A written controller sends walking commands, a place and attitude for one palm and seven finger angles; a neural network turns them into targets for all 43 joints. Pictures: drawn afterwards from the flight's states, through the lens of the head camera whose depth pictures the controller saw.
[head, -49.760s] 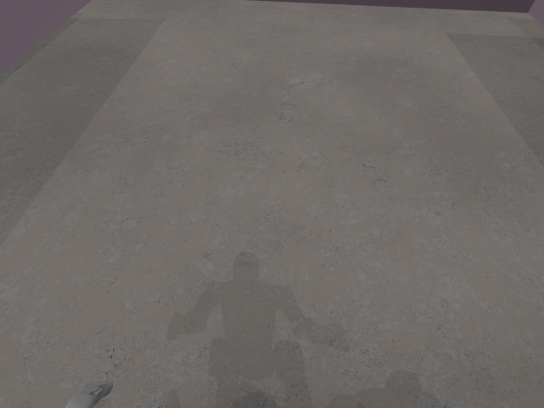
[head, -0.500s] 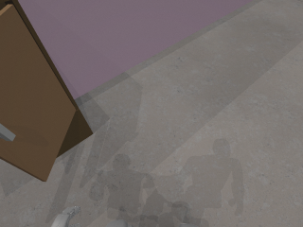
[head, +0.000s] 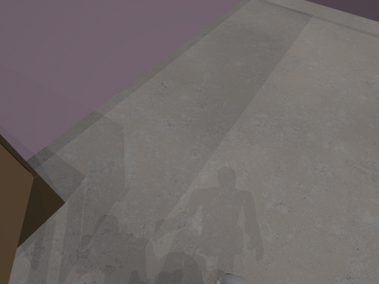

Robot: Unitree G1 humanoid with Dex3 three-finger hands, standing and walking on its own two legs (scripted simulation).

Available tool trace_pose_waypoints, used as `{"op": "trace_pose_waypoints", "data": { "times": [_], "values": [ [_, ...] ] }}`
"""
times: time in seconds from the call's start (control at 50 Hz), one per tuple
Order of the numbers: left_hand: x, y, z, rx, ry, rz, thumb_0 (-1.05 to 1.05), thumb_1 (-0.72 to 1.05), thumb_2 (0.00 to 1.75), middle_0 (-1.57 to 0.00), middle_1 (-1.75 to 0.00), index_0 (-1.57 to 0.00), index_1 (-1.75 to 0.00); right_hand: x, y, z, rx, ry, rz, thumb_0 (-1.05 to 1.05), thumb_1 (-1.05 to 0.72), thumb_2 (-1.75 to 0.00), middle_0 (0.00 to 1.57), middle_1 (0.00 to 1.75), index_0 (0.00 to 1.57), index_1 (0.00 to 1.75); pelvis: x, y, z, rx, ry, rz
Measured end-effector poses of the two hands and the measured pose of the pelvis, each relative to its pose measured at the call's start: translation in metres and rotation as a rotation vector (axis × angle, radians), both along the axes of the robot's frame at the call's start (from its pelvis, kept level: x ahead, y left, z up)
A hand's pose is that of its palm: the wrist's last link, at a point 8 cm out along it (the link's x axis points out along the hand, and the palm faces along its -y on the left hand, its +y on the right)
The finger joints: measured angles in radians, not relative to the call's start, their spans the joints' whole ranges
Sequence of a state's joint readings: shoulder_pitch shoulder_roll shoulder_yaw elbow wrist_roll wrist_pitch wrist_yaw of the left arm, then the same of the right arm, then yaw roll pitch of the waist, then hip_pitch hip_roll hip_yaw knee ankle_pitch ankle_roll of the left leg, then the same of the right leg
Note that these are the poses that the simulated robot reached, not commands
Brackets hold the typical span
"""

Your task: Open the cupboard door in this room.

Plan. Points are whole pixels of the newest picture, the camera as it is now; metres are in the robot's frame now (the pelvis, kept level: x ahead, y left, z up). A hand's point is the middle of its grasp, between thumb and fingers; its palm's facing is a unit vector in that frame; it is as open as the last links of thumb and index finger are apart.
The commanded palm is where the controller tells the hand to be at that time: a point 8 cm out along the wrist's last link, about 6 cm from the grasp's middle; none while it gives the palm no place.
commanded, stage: walk to a spot facing it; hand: left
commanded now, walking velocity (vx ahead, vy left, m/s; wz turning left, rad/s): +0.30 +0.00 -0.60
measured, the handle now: out of the picture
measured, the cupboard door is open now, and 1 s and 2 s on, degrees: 44 44 44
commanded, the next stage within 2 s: turn to face it in 1.26 s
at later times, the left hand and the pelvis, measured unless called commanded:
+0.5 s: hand (139, 245) +0.23 +0.14 -0.19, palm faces -0.20 -0.97 -0.14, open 7.4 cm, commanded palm none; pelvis +0.19 -0.04 -0.02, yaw -15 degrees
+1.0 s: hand (211, 136) +0.61 -0.05 -0.18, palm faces -0.53 -0.83 -0.19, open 7.4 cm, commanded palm none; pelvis +0.39 -0.14 -0.03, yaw -27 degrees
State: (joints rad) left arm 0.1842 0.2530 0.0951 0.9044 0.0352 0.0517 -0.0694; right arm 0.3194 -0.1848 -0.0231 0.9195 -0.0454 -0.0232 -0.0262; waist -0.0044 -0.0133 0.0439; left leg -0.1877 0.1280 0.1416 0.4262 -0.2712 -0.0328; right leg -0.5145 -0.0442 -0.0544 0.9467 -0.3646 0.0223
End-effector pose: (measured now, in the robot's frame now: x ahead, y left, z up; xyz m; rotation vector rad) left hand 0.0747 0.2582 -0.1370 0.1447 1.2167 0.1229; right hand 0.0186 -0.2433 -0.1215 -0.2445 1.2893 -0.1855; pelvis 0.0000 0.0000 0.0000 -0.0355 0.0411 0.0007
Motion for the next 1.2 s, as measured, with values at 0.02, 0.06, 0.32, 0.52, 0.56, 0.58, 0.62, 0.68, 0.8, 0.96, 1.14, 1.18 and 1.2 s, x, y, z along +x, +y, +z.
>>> {"op": "trace_pose_waypoints", "data": {
  "times": [0.02,0.06,0.32,0.52,0.56,0.58,0.62,0.68,0.8,0.96,1.14,1.18,1.2],
  "values": [
    [0.011,-0.004,0.001,0.003,0.000,-0.022,0.01,0.91,0.90,-0.20,-0.30,-0.20,-0.30,-0.005,-0.004,-0.002,0.003,0.014,-0.024,0.00,-0.90,-0.90,0.21,0.30,0.20,0.30,0.005,-0.002,0.000,0.003,0.001,-0.016],
    [0.035,-0.013,0.002,0.011,-0.003,-0.073,0.01,0.91,0.90,-0.19,-0.30,-0.19,-0.30,-0.016,-0.012,-0.006,0.011,0.041,-0.074,0.00,-0.90,-0.90,0.21,0.30,0.20,0.30,0.015,-0.008,-0.003,0.010,0.003,-0.048],
    [0.126,-0.074,-0.001,0.041,-0.008,-0.194,0.01,0.91,0.90,-0.20,-0.30,-0.20,-0.30,0.062,-0.063,-0.018,0.031,-0.003,-0.220,0.01,-0.91,-0.90,0.20,0.30,0.20,0.30,0.096,-0.047,-0.008,0.031,-0.020,-0.187],
    [0.175,-0.065,-0.035,-0.020,0.157,-0.200,0.01,0.91,0.90,-0.20,-0.30,-0.20,-0.30,0.227,-0.056,-0.004,-0.018,-0.256,-0.183,0.00,-0.91,-0.90,0.20,0.30,0.20,0.30,0.197,-0.035,-0.021,0.003,-0.017,-0.277],
    [0.199,-0.062,-0.039,-0.015,0.174,-0.224,0.01,0.91,0.90,-0.20,-0.30,-0.20,-0.30,0.240,-0.052,-0.003,-0.032,-0.269,-0.194,0.00,-0.91,-0.90,0.20,0.30,0.20,0.30,0.214,-0.034,-0.023,0.007,-0.025,-0.303],
    [0.214,-0.062,-0.038,-0.011,0.172,-0.243,0.01,0.91,0.90,-0.20,-0.30,-0.20,-0.30,0.242,-0.050,-0.001,-0.034,-0.264,-0.208,0.00,-0.91,-0.90,0.20,0.30,0.20,0.30,0.223,-0.034,-0.021,0.007,-0.027,-0.315],
    [0.249,-0.065,-0.033,-0.008,0.147,-0.275,0.01,0.91,0.90,-0.20,-0.30,-0.20,-0.30,0.238,-0.045,0.001,-0.030,-0.229,-0.244,0.00,-0.91,-0.90,0.20,0.30,0.20,0.30,0.240,-0.036,-0.015,0.005,-0.024,-0.329],
    [0.306,-0.078,-0.020,-0.013,0.079,-0.317,0.01,0.91,0.90,-0.20,-0.30,-0.20,-0.30,0.222,-0.035,0.002,-0.009,-0.132,-0.308,0.00,-0.91,-0.90,0.20,0.30,0.20,0.30,0.264,-0.041,-0.005,0.005,-0.019,-0.353],
    [0.409,-0.126,-0.003,-0.021,-0.020,-0.428,0.01,0.92,0.90,-0.19,-0.30,-0.19,-0.30,0.180,-0.024,-0.001,0.033,0.068,-0.464,0.00,-0.93,-0.90,0.20,0.30,0.20,0.30,0.312,-0.059,0.001,0.015,-0.013,-0.414],
    [0.531,-0.236,-0.005,-0.028,-0.101,-0.599,0.01,0.92,0.90,-0.19,-0.30,-0.19,-0.30,0.152,-0.012,-0.017,0.161,0.297,-0.632,0.00,-0.91,-0.90,0.20,0.30,0.20,0.30,0.377,-0.118,-0.016,0.039,-0.023,-0.473],
    [0.559,-0.296,-0.007,-0.002,-0.073,-0.567,0.00,0.91,0.90,-0.20,-0.30,-0.20,-0.30,0.258,-0.108,-0.031,0.165,0.180,-0.658,0.01,-0.91,-0.90,0.20,0.30,0.20,0.30,0.436,-0.191,-0.012,0.043,-0.051,-0.510],
    [0.560,-0.292,-0.002,0.029,-0.050,-0.527,-0.01,0.95,0.90,-0.20,-0.30,-0.20,-0.30,0.301,-0.139,-0.027,0.137,0.083,-0.635,0.01,-0.91,-0.90,0.20,0.30,0.20,0.30,0.449,-0.203,-0.006,0.047,-0.043,-0.518],
    [0.560,-0.290,-0.001,0.041,-0.031,-0.523,-0.01,0.95,0.90,-0.20,-0.30,-0.20,-0.30,0.321,-0.153,-0.025,0.126,0.039,-0.621,0.00,-0.91,-0.90,0.20,0.30,0.20,0.30,0.456,-0.208,-0.004,0.048,-0.040,-0.521]
  ]
}}
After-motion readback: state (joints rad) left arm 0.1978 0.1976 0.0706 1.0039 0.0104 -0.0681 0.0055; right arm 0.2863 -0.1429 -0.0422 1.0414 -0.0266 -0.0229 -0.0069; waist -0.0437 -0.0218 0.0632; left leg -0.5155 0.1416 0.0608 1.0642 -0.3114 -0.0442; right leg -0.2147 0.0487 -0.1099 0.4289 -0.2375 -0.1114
